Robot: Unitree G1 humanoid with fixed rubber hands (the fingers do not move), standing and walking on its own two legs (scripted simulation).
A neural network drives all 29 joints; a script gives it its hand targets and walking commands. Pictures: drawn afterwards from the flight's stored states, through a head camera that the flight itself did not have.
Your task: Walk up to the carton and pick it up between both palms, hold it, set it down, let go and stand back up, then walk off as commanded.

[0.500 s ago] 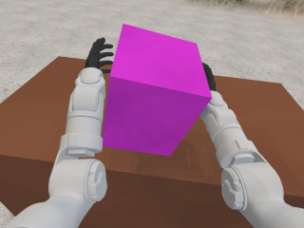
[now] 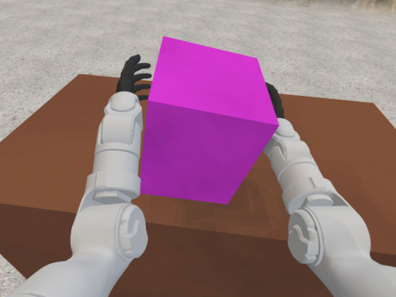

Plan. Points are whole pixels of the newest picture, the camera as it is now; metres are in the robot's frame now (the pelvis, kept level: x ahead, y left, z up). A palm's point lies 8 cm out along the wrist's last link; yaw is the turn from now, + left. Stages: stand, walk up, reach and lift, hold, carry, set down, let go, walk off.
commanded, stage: set down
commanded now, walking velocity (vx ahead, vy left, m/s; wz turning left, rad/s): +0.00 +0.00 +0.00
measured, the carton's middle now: (197, 126) +0.41 +0.03 +0.17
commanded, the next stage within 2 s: none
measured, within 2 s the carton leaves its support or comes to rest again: neither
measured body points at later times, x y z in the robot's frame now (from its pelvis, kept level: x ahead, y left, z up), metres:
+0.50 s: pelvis +0.00 -0.01 +0.00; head -0.03 +0.00 +0.45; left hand +0.43 +0.14 +0.22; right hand +0.43 -0.15 +0.17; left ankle -0.01 +0.15 -0.75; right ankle +0.00 -0.10 -0.75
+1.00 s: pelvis +0.01 -0.01 +0.00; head -0.01 +0.00 +0.45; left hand +0.44 +0.13 +0.19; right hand +0.44 -0.16 +0.15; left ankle -0.01 +0.15 -0.75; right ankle +0.00 -0.10 -0.75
